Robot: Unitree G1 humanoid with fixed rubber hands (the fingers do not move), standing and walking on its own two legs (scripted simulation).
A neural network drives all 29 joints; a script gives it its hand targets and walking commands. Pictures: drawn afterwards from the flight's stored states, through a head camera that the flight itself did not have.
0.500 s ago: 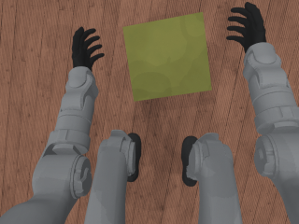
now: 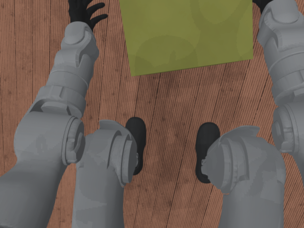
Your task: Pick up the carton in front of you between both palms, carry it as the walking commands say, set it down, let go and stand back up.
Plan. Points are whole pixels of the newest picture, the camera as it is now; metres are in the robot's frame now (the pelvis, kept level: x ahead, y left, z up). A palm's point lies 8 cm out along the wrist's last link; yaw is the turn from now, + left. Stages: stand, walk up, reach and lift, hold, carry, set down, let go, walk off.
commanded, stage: reach and lift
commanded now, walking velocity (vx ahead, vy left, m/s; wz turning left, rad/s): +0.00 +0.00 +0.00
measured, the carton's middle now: (181, 24) +0.52 -0.03 -0.24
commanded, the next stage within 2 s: none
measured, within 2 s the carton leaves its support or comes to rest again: leaves its support in 0.70 s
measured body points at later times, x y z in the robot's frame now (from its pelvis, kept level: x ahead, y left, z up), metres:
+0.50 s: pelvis +0.00 +0.00 +0.01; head +0.36 -0.04 +0.27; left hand +0.53 +0.13 -0.17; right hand +0.56 -0.17 -0.18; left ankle +0.13 +0.12 -0.33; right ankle +0.11 -0.12 -0.33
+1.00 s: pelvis +0.00 +0.01 +0.04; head +0.29 -0.05 +0.38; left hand +0.51 +0.12 -0.05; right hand +0.52 -0.19 -0.05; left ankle +0.13 +0.13 -0.33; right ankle +0.11 -0.12 -0.33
